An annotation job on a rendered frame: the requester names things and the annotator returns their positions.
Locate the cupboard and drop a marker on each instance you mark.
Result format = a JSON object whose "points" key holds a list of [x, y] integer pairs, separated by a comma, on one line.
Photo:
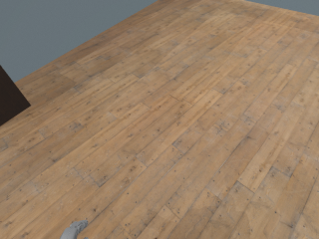
{"points": [[12, 101]]}

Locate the robot left hand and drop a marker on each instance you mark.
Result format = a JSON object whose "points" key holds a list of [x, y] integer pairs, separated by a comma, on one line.
{"points": [[74, 229]]}

